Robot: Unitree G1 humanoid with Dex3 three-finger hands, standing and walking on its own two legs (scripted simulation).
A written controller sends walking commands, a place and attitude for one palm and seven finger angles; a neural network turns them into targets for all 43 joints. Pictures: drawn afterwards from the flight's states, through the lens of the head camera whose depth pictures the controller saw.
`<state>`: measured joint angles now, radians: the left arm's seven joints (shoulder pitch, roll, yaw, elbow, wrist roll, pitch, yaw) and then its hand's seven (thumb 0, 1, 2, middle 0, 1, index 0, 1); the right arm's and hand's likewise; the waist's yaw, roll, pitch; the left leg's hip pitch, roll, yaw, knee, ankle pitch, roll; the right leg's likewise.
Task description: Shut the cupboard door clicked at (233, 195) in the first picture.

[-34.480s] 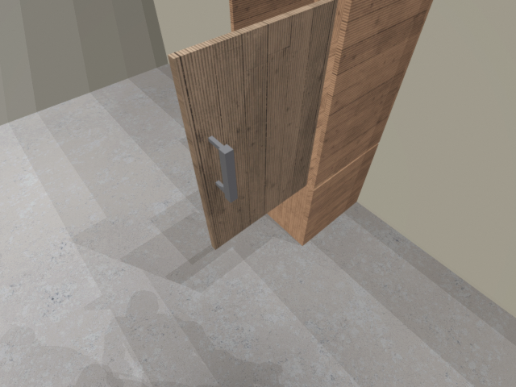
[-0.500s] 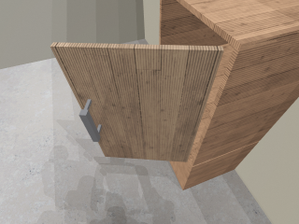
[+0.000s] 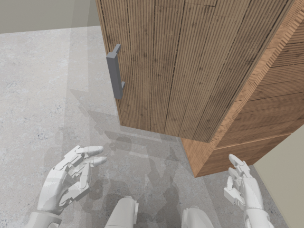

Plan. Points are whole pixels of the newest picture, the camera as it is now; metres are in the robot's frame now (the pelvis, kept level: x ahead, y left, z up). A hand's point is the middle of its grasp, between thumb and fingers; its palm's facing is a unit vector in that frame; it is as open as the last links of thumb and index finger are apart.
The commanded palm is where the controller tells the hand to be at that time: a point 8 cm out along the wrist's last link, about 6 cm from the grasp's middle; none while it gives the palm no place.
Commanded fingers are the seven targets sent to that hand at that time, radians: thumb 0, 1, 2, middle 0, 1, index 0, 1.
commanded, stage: raise the hand and make a fist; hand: left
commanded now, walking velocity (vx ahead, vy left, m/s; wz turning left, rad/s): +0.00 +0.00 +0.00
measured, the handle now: (118, 73) +0.50 +0.17 +0.11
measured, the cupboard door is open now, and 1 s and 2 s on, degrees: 65 65 65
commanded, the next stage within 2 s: bring the fist close to the handle in 1.38 s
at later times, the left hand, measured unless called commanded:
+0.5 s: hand (76, 170) +0.22 +0.20 +0.08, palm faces -0.09 -1.00 -0.03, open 3.4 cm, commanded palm +0.20 +0.25 +0.09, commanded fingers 0.00 0.90 0.90 -1.15 -1.34 -1.15 -1.34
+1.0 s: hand (76, 151) +0.25 +0.20 +0.11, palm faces -0.09 -0.99 -0.05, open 3.1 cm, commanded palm +0.23 +0.25 +0.12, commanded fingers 0.00 0.90 0.90 -1.30 -1.50 -1.30 -1.50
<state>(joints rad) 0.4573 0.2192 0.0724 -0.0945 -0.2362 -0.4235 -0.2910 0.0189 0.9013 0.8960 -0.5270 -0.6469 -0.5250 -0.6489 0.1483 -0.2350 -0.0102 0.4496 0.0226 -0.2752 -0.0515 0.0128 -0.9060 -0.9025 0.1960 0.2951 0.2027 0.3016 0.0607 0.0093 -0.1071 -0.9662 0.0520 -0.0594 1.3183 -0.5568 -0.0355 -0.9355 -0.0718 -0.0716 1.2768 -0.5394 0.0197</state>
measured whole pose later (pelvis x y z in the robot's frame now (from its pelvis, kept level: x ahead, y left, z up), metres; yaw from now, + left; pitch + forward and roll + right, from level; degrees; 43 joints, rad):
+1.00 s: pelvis +0.03 +0.01 +0.04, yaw +1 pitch +11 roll -3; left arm 0.37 0.29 0.18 -0.11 -0.31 -0.24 -0.35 0.02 0.90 0.90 -1.30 -1.49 -1.29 -1.49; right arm 0.27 -0.24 0.04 0.47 0.03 -0.19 -0.06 0.02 -0.90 -0.90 0.20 0.30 0.21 0.30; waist 0.01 0.05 -0.12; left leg -0.81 0.04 -0.06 1.14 -0.53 -0.02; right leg -0.77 -0.04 -0.06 1.08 -0.50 0.03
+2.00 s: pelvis +0.02 +0.01 +0.04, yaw +0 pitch +11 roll -1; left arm 0.07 0.25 0.11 0.12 -0.25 -0.24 -0.26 0.02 0.90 0.90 -1.30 -1.50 -1.30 -1.50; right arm 0.29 -0.26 0.04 0.51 0.04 -0.20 -0.06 0.02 -0.90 -0.90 0.20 0.30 0.21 0.30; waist -0.02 0.05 -0.11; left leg -0.80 0.03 -0.03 1.10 -0.48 -0.02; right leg -0.78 -0.05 -0.03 1.06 -0.47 0.03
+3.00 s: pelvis +0.02 -0.01 +0.05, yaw +0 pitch +13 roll +0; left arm -0.33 0.25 0.17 0.58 -0.23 -0.33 -0.28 0.02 0.90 0.90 -1.30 -1.50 -1.30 -1.50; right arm 0.28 -0.27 0.01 0.58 0.04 -0.08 -0.05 0.01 -0.91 -0.90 0.20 0.30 0.20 0.30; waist -0.03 0.03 -0.10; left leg -0.81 0.04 -0.02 1.05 -0.46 -0.04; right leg -0.82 -0.04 -0.01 1.05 -0.46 0.02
